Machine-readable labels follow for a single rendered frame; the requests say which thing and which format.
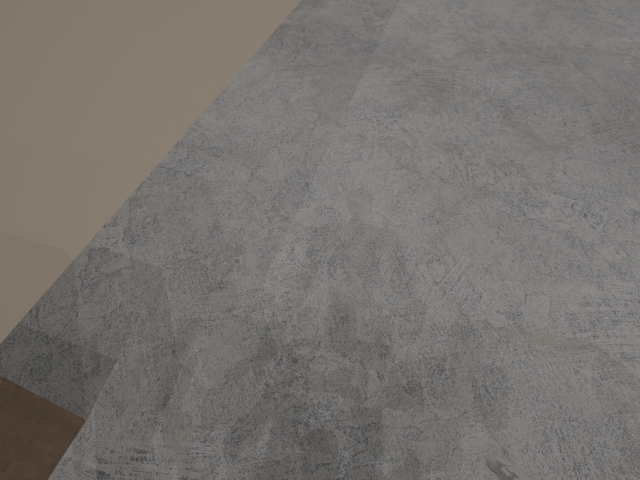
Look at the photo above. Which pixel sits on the cupboard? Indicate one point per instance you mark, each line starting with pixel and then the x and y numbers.
pixel 34 433

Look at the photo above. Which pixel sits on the right robot hand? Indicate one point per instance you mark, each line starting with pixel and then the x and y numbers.
pixel 504 469

